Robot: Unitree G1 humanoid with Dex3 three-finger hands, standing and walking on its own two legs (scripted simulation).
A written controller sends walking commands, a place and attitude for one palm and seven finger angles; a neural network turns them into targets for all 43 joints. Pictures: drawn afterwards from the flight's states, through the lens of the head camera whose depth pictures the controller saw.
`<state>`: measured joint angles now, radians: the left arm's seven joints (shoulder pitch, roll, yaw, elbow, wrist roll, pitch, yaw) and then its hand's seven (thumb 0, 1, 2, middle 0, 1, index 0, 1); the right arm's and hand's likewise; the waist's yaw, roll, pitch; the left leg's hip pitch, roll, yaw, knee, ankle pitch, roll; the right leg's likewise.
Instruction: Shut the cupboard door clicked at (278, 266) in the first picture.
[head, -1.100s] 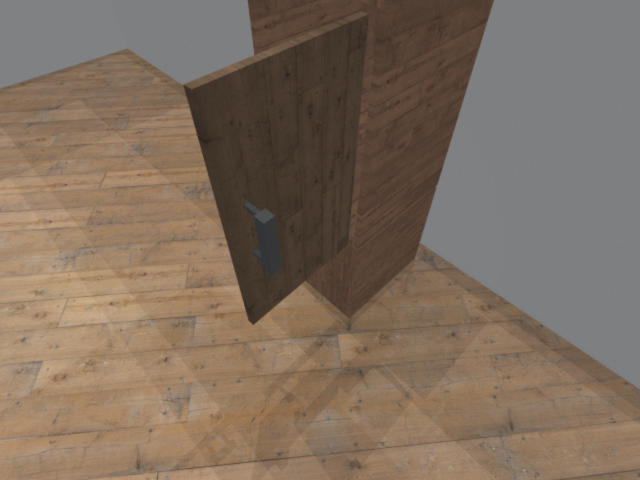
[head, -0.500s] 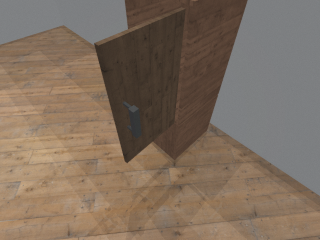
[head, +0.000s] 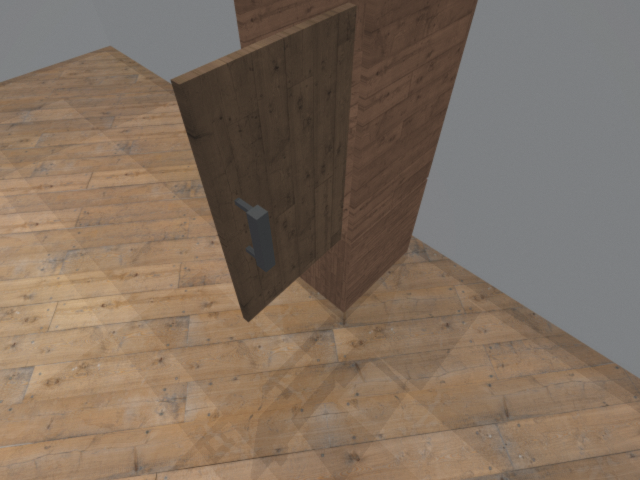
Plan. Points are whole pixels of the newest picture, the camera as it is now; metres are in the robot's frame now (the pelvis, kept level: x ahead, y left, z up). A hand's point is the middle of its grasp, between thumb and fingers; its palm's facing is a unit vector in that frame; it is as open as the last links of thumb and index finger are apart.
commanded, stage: walk to a spot facing it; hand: left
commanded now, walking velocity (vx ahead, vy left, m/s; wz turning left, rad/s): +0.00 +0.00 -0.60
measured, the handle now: (253, 234) +0.51 +0.16 -0.05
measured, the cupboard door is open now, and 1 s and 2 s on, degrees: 92 92 92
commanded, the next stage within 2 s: none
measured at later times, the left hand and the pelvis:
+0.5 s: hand out of the picture +0.06 +0.15 -0.16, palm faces -0.16 -0.95 -0.28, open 7.4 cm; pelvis -0.01 -0.04 +0.00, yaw -15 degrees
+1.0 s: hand (239, 445) +0.20 +0.14 -0.17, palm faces -0.47 -0.85 -0.24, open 7.4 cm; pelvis +0.00 -0.01 +0.00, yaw -32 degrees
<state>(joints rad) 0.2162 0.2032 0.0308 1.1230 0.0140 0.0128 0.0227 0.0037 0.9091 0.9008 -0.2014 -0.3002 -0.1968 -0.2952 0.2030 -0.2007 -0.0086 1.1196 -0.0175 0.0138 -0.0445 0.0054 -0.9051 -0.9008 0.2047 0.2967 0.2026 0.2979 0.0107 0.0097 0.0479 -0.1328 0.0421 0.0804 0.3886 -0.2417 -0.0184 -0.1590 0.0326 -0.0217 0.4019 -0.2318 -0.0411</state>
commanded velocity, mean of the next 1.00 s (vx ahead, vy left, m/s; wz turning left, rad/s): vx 0.00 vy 0.00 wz -0.60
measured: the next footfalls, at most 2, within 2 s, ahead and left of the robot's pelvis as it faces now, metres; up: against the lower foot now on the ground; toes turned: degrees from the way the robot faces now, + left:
left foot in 0.76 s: +0.08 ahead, +0.11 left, +0.00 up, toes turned -27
right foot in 1.10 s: -0.04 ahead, -0.16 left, +0.00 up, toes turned -40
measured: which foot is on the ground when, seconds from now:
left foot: down 0.00-0.24, up 0.26-0.74, down 0.76-1.00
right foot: down 0.00-0.76, up 0.78-1.00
